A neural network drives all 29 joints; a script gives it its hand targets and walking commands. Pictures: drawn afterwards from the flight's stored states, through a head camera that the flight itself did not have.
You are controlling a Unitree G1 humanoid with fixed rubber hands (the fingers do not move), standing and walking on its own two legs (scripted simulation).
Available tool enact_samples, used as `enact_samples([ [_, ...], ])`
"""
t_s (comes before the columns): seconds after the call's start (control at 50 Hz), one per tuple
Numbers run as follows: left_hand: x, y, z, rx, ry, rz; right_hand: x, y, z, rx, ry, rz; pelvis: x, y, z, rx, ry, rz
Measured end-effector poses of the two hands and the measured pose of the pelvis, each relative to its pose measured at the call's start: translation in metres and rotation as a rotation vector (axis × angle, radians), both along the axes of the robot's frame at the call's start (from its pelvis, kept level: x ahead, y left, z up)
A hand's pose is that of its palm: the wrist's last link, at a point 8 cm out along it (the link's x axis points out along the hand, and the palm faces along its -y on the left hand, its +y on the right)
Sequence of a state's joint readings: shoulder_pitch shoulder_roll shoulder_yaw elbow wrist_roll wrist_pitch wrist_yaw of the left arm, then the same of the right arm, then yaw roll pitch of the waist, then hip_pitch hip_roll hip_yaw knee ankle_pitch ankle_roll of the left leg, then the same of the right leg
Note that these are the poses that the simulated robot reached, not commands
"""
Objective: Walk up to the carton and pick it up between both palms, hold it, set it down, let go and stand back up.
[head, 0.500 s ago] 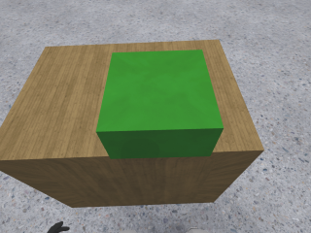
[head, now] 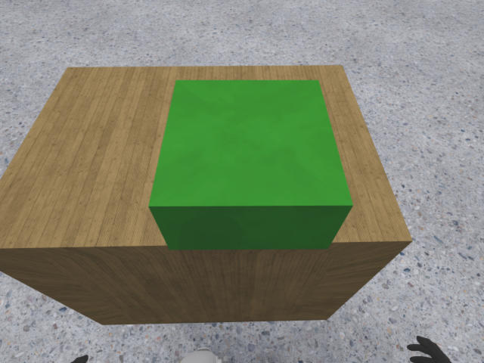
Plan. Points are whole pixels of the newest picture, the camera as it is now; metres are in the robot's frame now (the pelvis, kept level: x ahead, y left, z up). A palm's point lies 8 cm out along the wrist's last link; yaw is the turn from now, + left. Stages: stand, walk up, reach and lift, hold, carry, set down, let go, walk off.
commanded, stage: walk up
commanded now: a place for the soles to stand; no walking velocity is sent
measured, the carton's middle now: (248, 160) +0.48 +0.02 +0.03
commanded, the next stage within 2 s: stand in 1.50 s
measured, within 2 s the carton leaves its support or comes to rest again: neither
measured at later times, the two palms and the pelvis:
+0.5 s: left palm out of the picture +0.08 +0.31 -0.09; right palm out of the picture +0.08 -0.30 -0.09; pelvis -0.01 +0.00 +0.02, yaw +2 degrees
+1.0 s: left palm out of the picture +0.08 +0.29 -0.09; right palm out of the picture +0.13 -0.30 -0.09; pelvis +0.02 -0.01 +0.03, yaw +3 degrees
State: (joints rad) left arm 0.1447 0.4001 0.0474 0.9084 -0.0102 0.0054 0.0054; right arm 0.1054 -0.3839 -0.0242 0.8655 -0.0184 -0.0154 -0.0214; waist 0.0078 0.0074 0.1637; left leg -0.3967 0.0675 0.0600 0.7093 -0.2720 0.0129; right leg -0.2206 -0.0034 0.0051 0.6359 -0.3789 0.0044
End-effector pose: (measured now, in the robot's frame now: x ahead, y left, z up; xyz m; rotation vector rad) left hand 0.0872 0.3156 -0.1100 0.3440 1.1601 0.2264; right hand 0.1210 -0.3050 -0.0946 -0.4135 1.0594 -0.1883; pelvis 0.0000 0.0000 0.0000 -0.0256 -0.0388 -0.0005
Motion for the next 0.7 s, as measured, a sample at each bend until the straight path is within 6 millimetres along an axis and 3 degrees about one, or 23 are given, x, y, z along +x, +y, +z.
enact_samples([
  [0.14,-0.025,-0.006,0.014,0.021,-0.003,0.004,-0.014,0.002,-0.009,0.065,0.011,-0.020,-0.007,-0.003,0.004,0.014,-0.024,0.014],
  [0.4,-0.013,-0.006,0.022,-0.008,-0.043,-0.011,-0.044,0.003,0.001,0.074,0.082,-0.048,-0.012,-0.001,0.016,0.015,-0.001,0.027],
  [0.54,-0.012,-0.010,0.019,-0.031,-0.014,-0.005,-0.040,0.004,0.005,0.066,0.103,-0.042,-0.007,-0.001,0.021,0.013,0.011,0.036],
  [0.7,-0.014,-0.014,0.019,-0.038,0.016,0.017,-0.020,0.010,0.007,0.079,0.093,-0.016,0.002,-0.002,0.025,0.015,0.013,0.041],
])
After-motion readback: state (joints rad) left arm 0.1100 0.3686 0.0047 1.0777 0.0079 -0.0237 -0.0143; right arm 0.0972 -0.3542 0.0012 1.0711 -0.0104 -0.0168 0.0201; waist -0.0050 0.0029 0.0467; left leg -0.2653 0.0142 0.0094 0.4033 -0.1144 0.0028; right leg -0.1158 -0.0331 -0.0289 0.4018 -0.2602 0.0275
